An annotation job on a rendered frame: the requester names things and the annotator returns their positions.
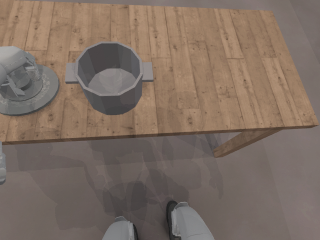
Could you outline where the left robot hand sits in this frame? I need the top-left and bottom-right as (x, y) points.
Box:
(0, 46), (40, 99)

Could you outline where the robot right thigh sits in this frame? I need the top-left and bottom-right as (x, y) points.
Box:
(171, 206), (215, 240)

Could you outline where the knob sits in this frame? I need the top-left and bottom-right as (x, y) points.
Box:
(10, 73), (32, 91)

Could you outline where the lid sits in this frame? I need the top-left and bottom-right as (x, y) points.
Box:
(0, 64), (60, 116)

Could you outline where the table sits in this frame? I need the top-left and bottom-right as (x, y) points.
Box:
(0, 0), (319, 158)

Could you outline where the left robot shin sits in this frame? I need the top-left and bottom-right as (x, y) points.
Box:
(114, 216), (128, 222)

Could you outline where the pot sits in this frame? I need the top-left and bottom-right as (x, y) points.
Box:
(65, 41), (154, 115)

